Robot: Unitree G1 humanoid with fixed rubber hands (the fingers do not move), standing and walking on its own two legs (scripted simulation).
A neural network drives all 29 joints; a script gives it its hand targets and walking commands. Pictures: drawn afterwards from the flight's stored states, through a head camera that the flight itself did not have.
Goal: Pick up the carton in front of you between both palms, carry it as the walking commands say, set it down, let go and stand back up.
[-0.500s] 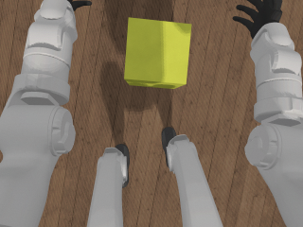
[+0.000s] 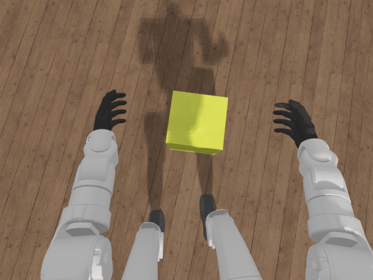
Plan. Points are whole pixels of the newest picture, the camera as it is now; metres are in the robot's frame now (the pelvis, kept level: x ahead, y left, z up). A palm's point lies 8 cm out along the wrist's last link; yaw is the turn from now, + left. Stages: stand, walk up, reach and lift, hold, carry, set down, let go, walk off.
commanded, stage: let go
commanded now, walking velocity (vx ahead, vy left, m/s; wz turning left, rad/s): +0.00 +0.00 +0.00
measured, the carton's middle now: (195, 126) +0.51 -0.08 -0.58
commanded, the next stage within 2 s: stand in 1.08 s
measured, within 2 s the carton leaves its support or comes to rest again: neither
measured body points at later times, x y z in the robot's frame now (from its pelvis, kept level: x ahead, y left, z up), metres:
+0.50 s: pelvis +0.05 +0.02 +0.06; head +0.14 +0.02 +0.51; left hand +0.30 +0.22 -0.03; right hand +0.22 -0.23 -0.01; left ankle +0.02 +0.14 -0.67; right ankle +0.07 -0.11 -0.67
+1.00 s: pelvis +0.07 +0.03 +0.07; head +0.08 +0.03 +0.52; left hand +0.25 +0.25 -0.01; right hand +0.23 -0.22 +0.00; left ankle +0.02 +0.14 -0.67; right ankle +0.07 -0.10 -0.67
